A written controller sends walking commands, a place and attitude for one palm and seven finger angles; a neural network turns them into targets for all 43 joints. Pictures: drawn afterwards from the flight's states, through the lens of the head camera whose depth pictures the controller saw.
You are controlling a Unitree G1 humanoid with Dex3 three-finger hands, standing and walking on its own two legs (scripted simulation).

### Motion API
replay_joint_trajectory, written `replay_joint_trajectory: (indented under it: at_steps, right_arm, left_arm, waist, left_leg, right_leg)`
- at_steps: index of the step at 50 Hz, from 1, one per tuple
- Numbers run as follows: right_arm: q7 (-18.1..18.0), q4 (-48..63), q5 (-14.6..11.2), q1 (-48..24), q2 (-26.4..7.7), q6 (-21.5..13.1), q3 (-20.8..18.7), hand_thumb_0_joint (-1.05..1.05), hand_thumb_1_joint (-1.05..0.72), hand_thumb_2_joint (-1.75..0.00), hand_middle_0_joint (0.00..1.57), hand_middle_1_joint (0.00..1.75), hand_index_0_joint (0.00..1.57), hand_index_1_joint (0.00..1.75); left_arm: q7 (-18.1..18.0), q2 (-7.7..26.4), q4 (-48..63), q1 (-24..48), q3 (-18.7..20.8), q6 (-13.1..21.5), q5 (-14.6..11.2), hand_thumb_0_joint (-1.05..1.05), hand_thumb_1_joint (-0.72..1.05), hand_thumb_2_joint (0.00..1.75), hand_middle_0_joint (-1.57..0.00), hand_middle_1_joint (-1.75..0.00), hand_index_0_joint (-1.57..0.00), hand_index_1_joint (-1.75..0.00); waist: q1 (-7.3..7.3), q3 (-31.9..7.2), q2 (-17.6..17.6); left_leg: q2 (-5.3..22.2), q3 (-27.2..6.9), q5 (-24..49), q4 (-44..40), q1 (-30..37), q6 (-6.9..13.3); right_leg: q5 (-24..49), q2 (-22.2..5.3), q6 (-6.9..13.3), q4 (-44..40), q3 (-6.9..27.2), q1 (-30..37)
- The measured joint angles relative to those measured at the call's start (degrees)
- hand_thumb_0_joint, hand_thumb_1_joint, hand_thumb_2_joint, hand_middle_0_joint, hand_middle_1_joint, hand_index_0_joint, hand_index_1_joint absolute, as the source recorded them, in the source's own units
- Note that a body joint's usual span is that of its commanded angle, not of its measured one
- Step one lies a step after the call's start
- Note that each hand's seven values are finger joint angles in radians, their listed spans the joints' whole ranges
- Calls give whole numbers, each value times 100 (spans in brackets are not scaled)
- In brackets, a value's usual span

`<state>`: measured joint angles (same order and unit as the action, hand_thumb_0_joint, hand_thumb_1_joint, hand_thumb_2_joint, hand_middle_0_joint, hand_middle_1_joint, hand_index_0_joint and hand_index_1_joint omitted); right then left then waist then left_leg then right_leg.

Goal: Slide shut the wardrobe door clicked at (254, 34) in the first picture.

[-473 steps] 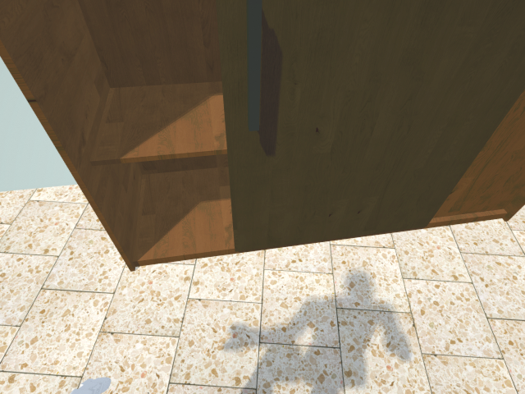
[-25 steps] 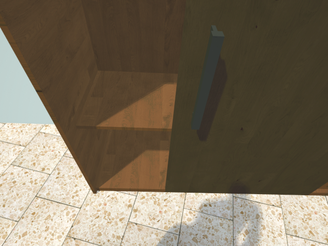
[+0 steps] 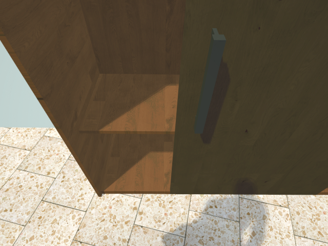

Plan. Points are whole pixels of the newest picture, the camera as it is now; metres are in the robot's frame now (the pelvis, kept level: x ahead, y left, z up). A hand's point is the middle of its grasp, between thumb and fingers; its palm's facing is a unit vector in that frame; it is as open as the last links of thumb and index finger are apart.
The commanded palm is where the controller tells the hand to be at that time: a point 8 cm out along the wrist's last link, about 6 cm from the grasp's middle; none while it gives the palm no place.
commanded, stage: look again from close up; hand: right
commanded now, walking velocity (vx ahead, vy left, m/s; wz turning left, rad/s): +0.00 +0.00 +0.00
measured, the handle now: (205, 88) +0.50 -0.08 +0.12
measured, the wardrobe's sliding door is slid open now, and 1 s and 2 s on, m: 0.43 0.43 0.43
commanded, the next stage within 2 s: raise the hand with hooked fingers in 0.70 s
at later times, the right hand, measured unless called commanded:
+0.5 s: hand out of the picture +0.00 -0.16 -0.17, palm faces +0.02 +0.98 -0.18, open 7.4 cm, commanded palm none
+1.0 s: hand (250, 225) +0.19 -0.18 -0.01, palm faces +0.20 +0.97 -0.14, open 7.5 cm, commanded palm +0.12 -0.22 -0.04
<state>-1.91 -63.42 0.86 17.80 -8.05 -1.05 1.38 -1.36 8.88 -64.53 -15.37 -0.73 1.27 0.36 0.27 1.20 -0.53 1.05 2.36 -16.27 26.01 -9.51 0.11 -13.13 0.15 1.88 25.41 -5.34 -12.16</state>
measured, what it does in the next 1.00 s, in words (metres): stands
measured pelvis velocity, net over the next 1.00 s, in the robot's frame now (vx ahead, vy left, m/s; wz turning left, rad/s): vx -0.01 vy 0.01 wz -0.05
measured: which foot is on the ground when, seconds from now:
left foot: down 0.00-1.00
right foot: down 0.00-1.00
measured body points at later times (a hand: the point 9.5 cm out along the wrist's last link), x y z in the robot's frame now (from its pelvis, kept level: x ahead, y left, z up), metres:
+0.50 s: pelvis +0.01 +0.00 +0.00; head +0.02 +0.01 +0.45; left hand +0.01 +0.23 -0.16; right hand +0.00 -0.21 -0.16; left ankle -0.03 +0.12 -0.74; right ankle +0.01 -0.10 -0.74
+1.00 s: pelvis -0.01 +0.01 -0.01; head +0.00 +0.03 +0.44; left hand +0.11 +0.27 -0.13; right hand +0.17 -0.23 +0.00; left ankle -0.03 +0.11 -0.74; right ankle +0.01 -0.10 -0.74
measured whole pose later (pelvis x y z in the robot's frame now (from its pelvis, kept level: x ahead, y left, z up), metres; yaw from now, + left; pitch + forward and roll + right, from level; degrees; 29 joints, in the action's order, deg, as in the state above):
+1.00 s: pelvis -0.01 +0.01 -0.01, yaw -3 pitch +3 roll +0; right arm -1.6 -7.1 -9.4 23.6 -11.5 -8.9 -3.4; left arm -4.0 14.4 -45.9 -17.4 1.5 16.1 -1.6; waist -2.0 -2.7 2.7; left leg 1.5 5.3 -20.9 35.6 -17.4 1.1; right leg -16.5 0.1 1.0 35.1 -2.4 -21.3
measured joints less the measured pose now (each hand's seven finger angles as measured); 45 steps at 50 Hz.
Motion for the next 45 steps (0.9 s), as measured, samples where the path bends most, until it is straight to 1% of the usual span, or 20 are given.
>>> replay_joint_trajectory:
  at_steps: [7, 27, 40, 41, 42, 43, 44, 45]
  right_arm:
    - [-9, -56, -1, 44, 6, -4, -1, 1, -91, -90, 20, 30, 20, 30]
    - [-19, -50, -7, -20, -28, 1, -19, 1, -91, -90, 20, 30, 20, 30]
    - [-26, -65, -8, 18, 7, -3, -25, 1, -91, -90, 20, 30, 20, 30]
    - [-65, -63, 16, 18, 26, -42, -17, 1, -91, -90, 20, 30, 20, 30]
    - [-68, 823, -216, 302, 21, 278, -40, 1, -91, -90, 20, 30, 20, 30]
    - [-162, 1999, -375, 638, -78, 612, -127, 3, -93, -89, 20, 30, 21, 30]
    - [-249, 2964, -500, 906, -205, 504, -167, 4, -94, -89, 20, 30, 21, 30]
    - [-331, 3745, -626, 1071, -308, 349, -187, 5, -95, -89, 20, 31, 21, 31]
  left_arm:
    - [-20, 7, -41, 46, 3, -4, -2, 1, 93, 90, -20, -30, -20, -30]
    - [-28, -21, -98, -22, -19, -6, 3, 1, 93, 90, -20, -30, -20, -30]
    - [-36, -59, -130, -73, -23, -6, -1, 1, 92, 90, -20, -30, -20, -30]
    - [-30, -34, -96, -71, -20, -24, -2, 1, 92, 90, -20, -30, -20, -30]
    - [-53, 8, 155, -150, -32, 9, -61, 1, 93, 90, -20, -30, -20, -30]
    - [-143, 40, 436, -266, -53, 219, -140, 2, 93, 90, -20, -30, -21, -30]
    - [-208, 73, 695, -382, -31, 506, -182, 2, 93, 90, -21, -30, -21, -30]
    - [-252, 127, 909, -457, -1, 795, -236, 2, 93, 90, -21, -30, -21, -30]
  waist:
    - [23, 5, -8]
    - [15, -11, 24]
    - [10, -17, 39]
    - [8, -23, 83]
    - [-13, 17, 105]
    - [14, 72, 80]
    - [40, 67, 51]
    - [18, 19, 52]
  left_leg:
    - [-9, 12, -12, -70, 89, 7]
    - [-12, 26, -39, -159, 205, 32]
    - [-49, 27, -50, -184, 241, 74]
    - [-84, 50, -37, -193, 212, 74]
    - [-107, 64, -44, -136, 167, 75]
    - [-103, 56, -87, -12, 110, 85]
    - [-78, 47, -153, 142, 12, 96]
    - [-42, 70, -223, 283, -85, 101]
  right_leg:
    - [-22, -4, -14, -45, 13, 75]
    - [-17, 2, -46, -176, 29, 206]
    - [-18, -33, -92, -218, 32, 254]
    - [-47, -76, -108, -70, 58, 139]
    - [-105, -102, -111, 37, 75, 76]
    - [-150, -103, -107, 105, 68, 51]
    - [-170, -83, -105, 163, 57, -2]
    - [-177, -52, -102, 229, 78, -82]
